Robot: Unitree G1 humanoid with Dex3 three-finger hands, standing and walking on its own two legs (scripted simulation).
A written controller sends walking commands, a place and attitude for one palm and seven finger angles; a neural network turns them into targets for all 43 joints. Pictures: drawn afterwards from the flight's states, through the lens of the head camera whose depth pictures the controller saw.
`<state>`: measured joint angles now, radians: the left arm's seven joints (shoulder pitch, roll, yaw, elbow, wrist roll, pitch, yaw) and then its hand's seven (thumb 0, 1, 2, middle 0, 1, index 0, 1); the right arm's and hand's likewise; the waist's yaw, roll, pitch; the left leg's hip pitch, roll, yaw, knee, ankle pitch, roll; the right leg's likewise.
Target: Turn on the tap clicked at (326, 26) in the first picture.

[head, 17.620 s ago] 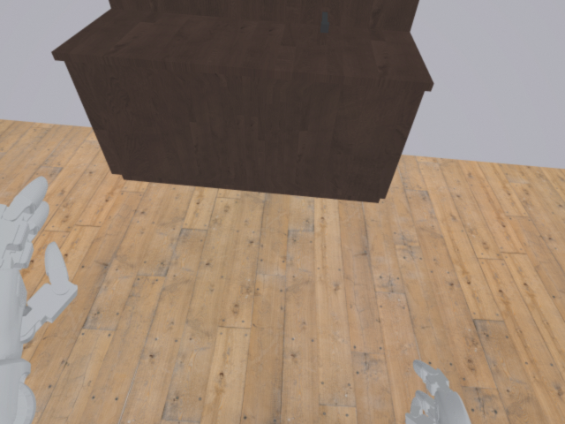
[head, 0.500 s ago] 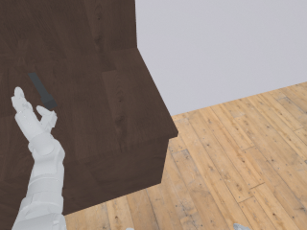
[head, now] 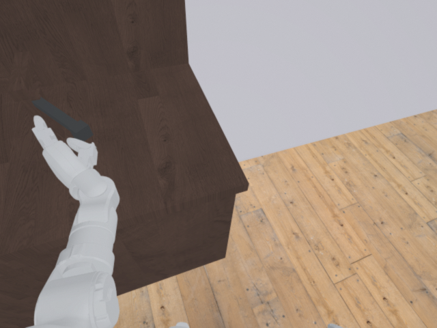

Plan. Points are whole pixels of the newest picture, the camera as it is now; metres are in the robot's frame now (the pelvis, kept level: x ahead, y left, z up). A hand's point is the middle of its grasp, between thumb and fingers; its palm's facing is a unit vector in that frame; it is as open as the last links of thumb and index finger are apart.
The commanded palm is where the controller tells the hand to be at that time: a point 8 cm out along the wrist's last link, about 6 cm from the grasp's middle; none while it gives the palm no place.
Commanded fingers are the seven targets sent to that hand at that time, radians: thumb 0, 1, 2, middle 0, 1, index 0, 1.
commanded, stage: push the lever round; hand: left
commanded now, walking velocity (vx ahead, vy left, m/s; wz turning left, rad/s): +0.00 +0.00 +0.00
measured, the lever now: (81, 131) +0.47 +0.27 +0.09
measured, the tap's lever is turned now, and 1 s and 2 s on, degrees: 35 64 74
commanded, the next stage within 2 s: lift the hand up off the lever in 1.38 s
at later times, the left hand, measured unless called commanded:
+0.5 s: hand (113, 132) +0.47 +0.22 +0.08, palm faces +0.80 -0.59 -0.09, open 7.6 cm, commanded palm +0.42 +0.22 +0.08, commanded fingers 0.00 0.90 0.90 -0.15 -0.15 -0.15 -0.15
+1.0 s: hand (127, 120) +0.51 +0.20 +0.08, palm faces +0.83 -0.54 -0.13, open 7.8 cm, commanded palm +0.46 +0.20 +0.08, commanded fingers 0.00 0.90 0.90 -0.15 -0.15 -0.15 -0.15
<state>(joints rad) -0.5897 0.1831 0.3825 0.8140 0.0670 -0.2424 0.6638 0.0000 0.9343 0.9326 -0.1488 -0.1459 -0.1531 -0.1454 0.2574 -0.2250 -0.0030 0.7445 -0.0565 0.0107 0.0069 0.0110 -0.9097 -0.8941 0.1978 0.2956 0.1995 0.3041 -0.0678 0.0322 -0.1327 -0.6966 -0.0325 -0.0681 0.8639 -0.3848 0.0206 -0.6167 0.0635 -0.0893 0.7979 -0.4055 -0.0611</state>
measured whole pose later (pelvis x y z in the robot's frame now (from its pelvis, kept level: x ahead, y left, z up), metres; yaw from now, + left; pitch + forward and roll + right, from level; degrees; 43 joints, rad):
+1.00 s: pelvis +0.02 -0.02 -0.01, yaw +0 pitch +19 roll -2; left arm -0.93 0.21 0.50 1.14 0.18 -0.21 0.94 0.01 0.94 0.93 -0.15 -0.15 -0.10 -0.12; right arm 0.32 -0.22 -0.03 0.78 -0.13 0.04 0.10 0.01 -0.91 -0.89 0.20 0.30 0.20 0.30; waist -0.14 0.04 -0.17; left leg -0.81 -0.02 -0.09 0.89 -0.41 0.00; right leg -0.73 0.07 -0.11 0.83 -0.44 -0.09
